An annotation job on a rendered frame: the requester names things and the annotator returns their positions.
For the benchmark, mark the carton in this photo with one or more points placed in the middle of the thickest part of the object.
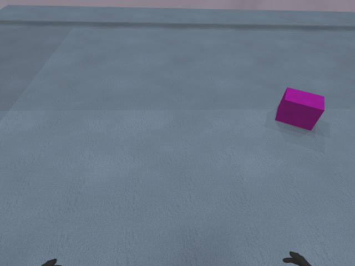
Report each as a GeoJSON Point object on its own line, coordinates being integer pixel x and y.
{"type": "Point", "coordinates": [300, 108]}

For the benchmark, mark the right robot hand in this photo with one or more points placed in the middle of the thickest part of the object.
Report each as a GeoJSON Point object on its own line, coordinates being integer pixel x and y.
{"type": "Point", "coordinates": [296, 259]}

